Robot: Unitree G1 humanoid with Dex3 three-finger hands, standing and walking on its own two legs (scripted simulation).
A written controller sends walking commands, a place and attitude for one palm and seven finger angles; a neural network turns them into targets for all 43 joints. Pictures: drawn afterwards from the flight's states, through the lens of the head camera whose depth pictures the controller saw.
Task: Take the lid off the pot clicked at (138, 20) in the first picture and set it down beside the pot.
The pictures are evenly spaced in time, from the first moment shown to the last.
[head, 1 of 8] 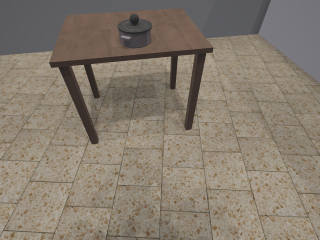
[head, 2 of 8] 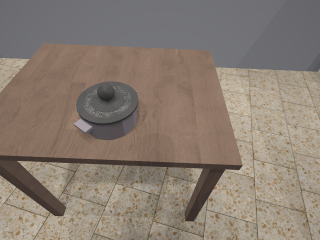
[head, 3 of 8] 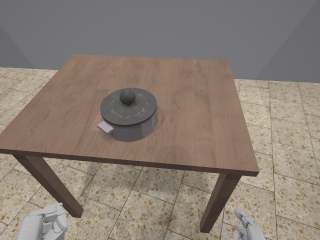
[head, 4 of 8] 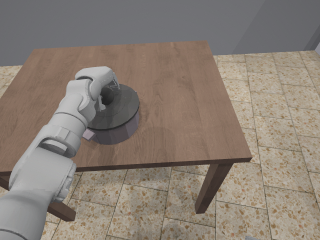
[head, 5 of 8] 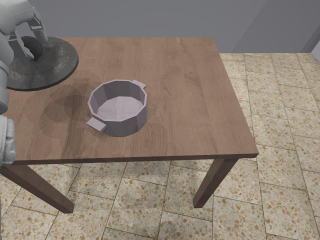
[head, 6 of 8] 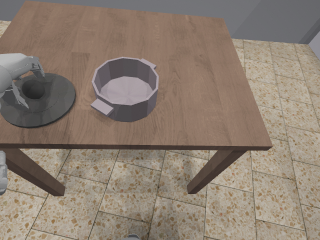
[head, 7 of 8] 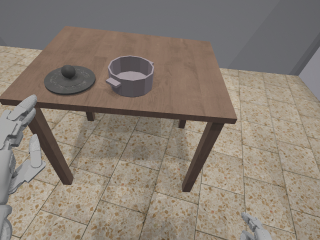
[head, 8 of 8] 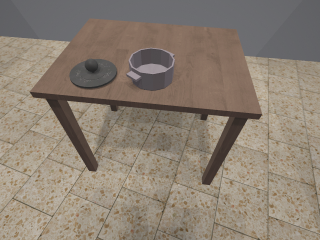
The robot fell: no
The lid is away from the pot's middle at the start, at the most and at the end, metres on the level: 0.00 0.25 0.24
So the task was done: yes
